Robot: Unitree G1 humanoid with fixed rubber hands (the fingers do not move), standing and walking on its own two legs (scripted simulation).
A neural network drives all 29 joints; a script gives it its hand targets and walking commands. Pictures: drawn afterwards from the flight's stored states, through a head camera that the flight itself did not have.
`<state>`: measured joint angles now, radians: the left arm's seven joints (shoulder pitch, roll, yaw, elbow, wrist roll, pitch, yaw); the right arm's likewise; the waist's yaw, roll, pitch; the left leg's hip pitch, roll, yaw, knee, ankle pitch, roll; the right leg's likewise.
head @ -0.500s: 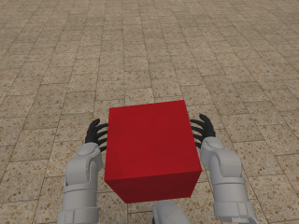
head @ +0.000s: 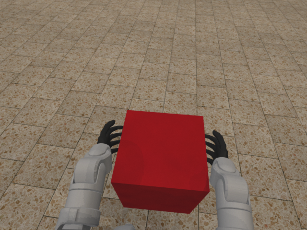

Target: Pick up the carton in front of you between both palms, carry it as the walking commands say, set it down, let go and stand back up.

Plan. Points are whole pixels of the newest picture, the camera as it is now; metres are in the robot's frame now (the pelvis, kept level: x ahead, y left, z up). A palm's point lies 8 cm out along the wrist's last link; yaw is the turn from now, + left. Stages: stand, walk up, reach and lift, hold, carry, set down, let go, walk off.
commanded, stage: carry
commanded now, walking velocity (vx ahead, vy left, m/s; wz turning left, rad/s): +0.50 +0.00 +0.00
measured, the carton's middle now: (160, 165) +0.31 +0.01 -0.04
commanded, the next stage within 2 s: none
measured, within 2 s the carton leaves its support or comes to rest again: neither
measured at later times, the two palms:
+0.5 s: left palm (132, 77) +0.54 +0.13 +0.10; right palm (225, 82) +0.55 -0.17 +0.10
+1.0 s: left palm (132, 32) +0.83 +0.18 +0.10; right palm (204, 36) +0.82 -0.12 +0.11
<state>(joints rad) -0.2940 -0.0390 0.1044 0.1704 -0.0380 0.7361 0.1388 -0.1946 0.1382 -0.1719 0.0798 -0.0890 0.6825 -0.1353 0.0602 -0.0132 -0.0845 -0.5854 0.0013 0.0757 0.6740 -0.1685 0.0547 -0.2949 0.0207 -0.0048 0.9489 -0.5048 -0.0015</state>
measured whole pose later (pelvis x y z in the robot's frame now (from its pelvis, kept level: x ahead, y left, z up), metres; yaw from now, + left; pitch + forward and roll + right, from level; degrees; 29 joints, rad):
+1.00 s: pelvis +0.58 +0.03 +0.03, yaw -1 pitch +3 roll -1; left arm -0.07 -0.13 0.09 -0.44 0.07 1.26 0.13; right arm -0.08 0.13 -0.07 -0.40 -0.05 1.20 -0.14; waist -0.02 -0.02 -0.09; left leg -0.38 0.07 0.25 0.48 -0.16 0.07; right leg -0.37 -0.08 -0.07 1.12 -0.40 0.01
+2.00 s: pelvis +1.01 +0.02 +0.02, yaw +0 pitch +3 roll +0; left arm -0.11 -0.13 0.08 -0.32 0.13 1.21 0.09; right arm -0.10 0.13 -0.09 -0.31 -0.10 1.17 -0.10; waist 0.00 -0.01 -0.15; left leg -0.29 0.06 0.18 0.52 -0.29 0.01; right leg -0.20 -0.08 -0.18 0.51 -0.35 0.02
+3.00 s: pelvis +0.97 +0.01 +0.03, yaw +0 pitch +2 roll +0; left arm -0.21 -0.14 0.16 0.14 0.23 0.75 0.02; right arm -0.21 0.14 -0.17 0.15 -0.23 0.73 -0.02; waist 0.00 0.00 -0.08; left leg -0.31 0.07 0.18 0.50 -0.21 0.02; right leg -0.24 -0.06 -0.19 0.51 -0.30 -0.01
